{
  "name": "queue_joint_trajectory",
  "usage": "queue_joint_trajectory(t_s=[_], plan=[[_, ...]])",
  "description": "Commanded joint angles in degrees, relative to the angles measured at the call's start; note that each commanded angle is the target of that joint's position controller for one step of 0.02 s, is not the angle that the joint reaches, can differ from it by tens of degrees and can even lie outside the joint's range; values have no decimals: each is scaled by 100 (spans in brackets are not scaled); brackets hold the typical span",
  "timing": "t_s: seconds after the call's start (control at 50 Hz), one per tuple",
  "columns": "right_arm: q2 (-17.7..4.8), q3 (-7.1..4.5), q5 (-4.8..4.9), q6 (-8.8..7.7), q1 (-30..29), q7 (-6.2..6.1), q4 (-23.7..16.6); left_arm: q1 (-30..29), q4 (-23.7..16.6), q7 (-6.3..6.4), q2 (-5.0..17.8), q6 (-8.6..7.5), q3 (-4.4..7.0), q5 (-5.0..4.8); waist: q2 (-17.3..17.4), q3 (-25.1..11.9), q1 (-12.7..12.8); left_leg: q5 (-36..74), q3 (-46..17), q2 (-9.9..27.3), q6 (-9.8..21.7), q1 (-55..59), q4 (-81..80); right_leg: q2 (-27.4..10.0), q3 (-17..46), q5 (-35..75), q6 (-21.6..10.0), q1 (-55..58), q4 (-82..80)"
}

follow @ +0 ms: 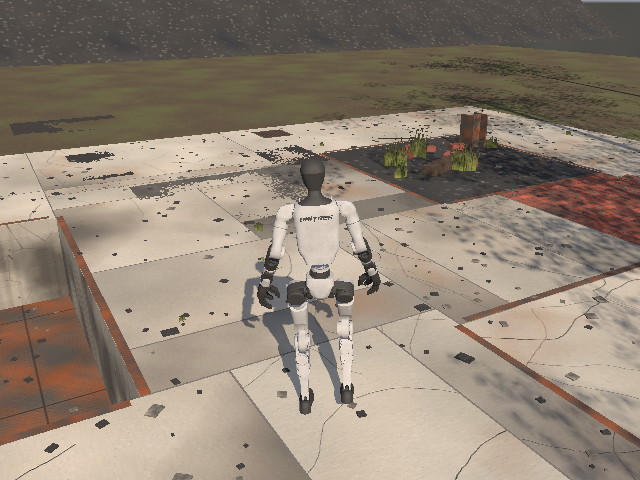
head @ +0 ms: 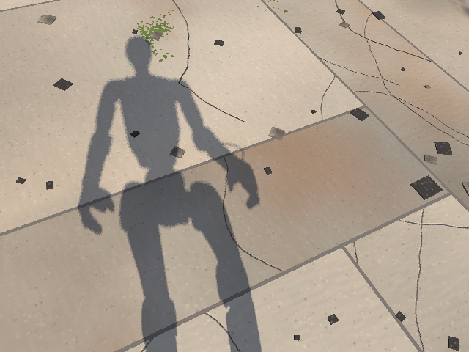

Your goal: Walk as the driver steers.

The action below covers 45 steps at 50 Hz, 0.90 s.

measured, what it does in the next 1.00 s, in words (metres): walks ahead: right foot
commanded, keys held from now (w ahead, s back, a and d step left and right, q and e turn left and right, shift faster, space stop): no key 0.36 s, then w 0.32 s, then no key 0.10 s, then e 0.22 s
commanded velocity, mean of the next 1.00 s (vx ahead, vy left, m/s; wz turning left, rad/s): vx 0.14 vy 0.00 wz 0.01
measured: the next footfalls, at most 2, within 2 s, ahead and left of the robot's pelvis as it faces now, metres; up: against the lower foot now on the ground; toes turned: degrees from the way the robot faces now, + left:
right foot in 0.28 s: +0.04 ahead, -0.12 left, +0.00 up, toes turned +2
right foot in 1.06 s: +0.31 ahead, -0.05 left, +0.00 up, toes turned -6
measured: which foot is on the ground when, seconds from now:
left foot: down 0.00-1.00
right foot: up 0.00-0.26, down 0.28-0.64, up 0.66-1.00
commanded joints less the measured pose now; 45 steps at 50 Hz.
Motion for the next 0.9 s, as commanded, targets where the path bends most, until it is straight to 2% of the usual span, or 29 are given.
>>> queue_joint_trajectory(t_s=[0.02, 0.14, 0.2, 0.24, 0.26, 0.28, 0.3, 0.32, 0.34, 0.36, 0.38, 0.42, 0.46, 0.48, 0.5, 0.52, 0.56, 0.6, 0.62, 0.64, 0.66, 0.68, 0.7, 0.72, 0.74, 0.78, 0.8, 0.84, 0.9], plan=[[-691, -99, 0, -119, 67, -55, -175, 242, -148, -36, 439, -2, 102, -12, 847, -653, -56, 3140, -924, 1392, 723, 649, -691, -2, 168, 326, 60, -96, 11], [-710, -20, -79, -151, 265, -80, 143, -20, -63, 42, 257, 37, 25, -16, 973, -329, -244, 1890, -1192, 1438, 777, 397, -818, 70, 192, 144, 6, 363, -1381], [-701, 9, -96, -170, 213, -87, 270, 38, 54, 111, 202, -9, -7, -60, 931, -347, -223, 1840, -1345, 1449, 789, 193, -720, 160, 171, 78, -83, 855, -2014], [-650, 44, -63, -175, 95, -107, 355, 206, 188, 151, 115, -61, -45, -70, 822, -388, -82, 1788, -1391, 1378, 677, 87, -571, 201, 137, 490, -158, 1329, -2843], [-610, 66, -23, -176, 35, -119, 406, 355, 281, 164, 44, -113, -84, -47, 668, -407, 60, 1694, -1351, 1299, 499, -99, -486, 136, 182, 1298, -194, 1823, -3659], [-478, 116, -8, -212, 132, -121, 452, 431, 351, 186, 164, -193, -83, 16, 448, -541, 43, 1406, -1344, 1183, 251, -377, -443, -208, 584, 1938, -231, 2411, -3953], [-399, 125, -15, -237, 393, -102, 512, 457, 354, 193, 440, -269, -67, 81, 48, -638, -166, 902, -1076, 853, 85, -554, -273, -789, 1138, 2691, -340, 2730, -3963], [-346, 111, 25, -183, 570, -99, 684, 43, 406, 137, 514, -289, -61, -37, -479, -373, -408, 348, -742, 444, 25, -124, -626, -848, 1178, 2728, -568, 1893, -3820], [-476, 99, -28, -160, 503, -120, 825, -105, 380, 78, 246, -324, -124, -46, -304, -328, -301, 464, -765, 495, -16, 227, -689, -696, 1063, 2368, -509, 1685, -3870], [-561, 62, -27, -157, 425, -129, 913, -60, 435, 59, 185, -351, -145, -51, -184, -251, -198, 657, -793, 541, -8, 298, -666, -516, 878, 2174, -403, 1636, -3881], [-559, 58, -10, -160, 451, -121, 984, 109, 549, 65, 230, -348, -134, -32, -172, -405, -157, 364, -753, 514, 31, 385, -595, -371, 788, 1488, -391, 1718, -3943], [-553, 18, -56, -131, 471, -84, 1048, 305, 675, 82, 418, -305, -51, -19, -218, -196, -100, -1221, -568, 252, 185, -125, -177, -252, 925, -632, -607, 1581, -3984], [-428, 28, -104, -147, 273, -29, 980, 572, 731, 58, 511, -271, 0, -12, -291, 322, 60, -1959, -389, 85, 220, -1145, 388, -681, 1697, -2096, -993, 1523, -4414], [-268, 58, -127, -191, 175, 7, 927, 753, 819, 58, 573, -282, 38, -11, -524, 448, 101, -1610, -28, 2, 161, -1403, 915, -1107, 2263, -2427, -1246, 1600, -4783], [-213, 73, -178, -245, 76, 36, 867, 775, 862, 61, 584, -308, 71, -6, -574, 571, 99, -1187, 170, 155, 107, -1526, 1310, -1466, 2642, -2349, -1446, 1545, -5023], [-288, 49, -171, -300, 28, 62, 827, 728, 852, 48, 548, -351, 79, 13, -449, 520, 74, -1146, 120, 289, 83, -1590, 1573, -1573, 2740, -2073, -1517, 1524, -5145], [-356, 22, -123, -402, 148, 128, 814, 486, 803, 2, 593, -444, 112, 15, -371, 358, -87, -1269, 110, 409, 93, -1433, 1490, -1475, 2416, -1480, -1457, 1537, -5117], [-260, 15, -76, -476, 546, 149, 970, 146, 759, -41, 551, -484, 130, -57, -328, 278, -366, -741, 417, 236, 129, -325, 647, -998, 1630, -984, -1193, 971, -4844], [-221, -2, -63, -497, 996, 134, 1165, 10, 731, -50, 536, -482, 143, -71, -239, 218, -559, -409, 579, 52, 125, 513, 177, -733, 1278, -945, -1085, 484, -4488], [-324, -51, -80, -520, 1498, 100, 1355, -54, 694, -52, 442, -501, 128, -45, 38, 130, -732, -500, 380, 50, 137, 1340, -85, -477, 996, -936, -975, -112, -3920], [-658, -136, -144, -566, 2135, 34, 1490, -263, 544, -77, 122, -546, 35, -13, 1008, 0, -994, -1593, -1115, 1053, 299, 1998, -917, -14, 393, -691, -769, -860, -2485], [-1176, -261, -119, -580, 2679, 30, 1593, -425, 284, -117, -174, -592, -48, -25, 2135, -38, -1091, -3184, -3527, 2343, 823, 2170, -1928, 609, -209, -779, -629, -1840, -913], [-948, -197, -148, -551, 2300, -1, 1563, -472, 307, -117, 249, -595, 46, 91, 1225, 390, -775, -2456, -3521, 2525, 1042, 1579, -1802, 312, 292, -665, -720, -1903, -68], [-724, -127, -141, -584, 1786, -8, 1386, -297, 424, -152, 158, -627, 32, 48, 713, 478, -447, -1198, -2861, 2291, 973, 1306, -1592, 114, 437, -188, -742, -1751, 158], [-580, -81, -126, -638, 1510, -16, 1308, -60, 577, -166, 37, -659, -1, 15, 562, 363, -245, 388, -2179, 2035, 825, 1237, -1469, -5, 387, 149, -673, -1477, 155], [-389, 14, -99, -709, 1440, -46, 1328, 71, 723, -175, -12, -619, -11, 89, 604, -7, -118, 3025, -1150, 1673, 637, 1309, -1185, -22, 131, 496, -469, -1031, 58], [-337, 46, -97, -718, 1529, -60, 1387, 131, 763, -176, -90, -576, -26, 67, 690, -176, -89, 4025, -739, 1567, 571, 1373, -999, 99, 53, 599, -397, -894, 54], [-291, 96, -86, -691, 1690, -111, 1490, -91, 705, -165, -214, -507, -68, -5, 812, -202, -125, 4811, -222, 1459, 443, 1317, -851, 268, 10, 837, -322, -819, -227], [-273, 146, -73, -602, 1522, -200, 1474, -716, 458, -136, -329, -465, -160, -13, 944, -24, -190, 4875, 302, 1294, 322, 905, -745, 355, -296, 1337, -335, -468, -1280]])
Over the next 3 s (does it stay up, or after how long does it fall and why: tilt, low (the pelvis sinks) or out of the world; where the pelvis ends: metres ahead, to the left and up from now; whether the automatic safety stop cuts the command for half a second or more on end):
stays up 0.54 -0.12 0.00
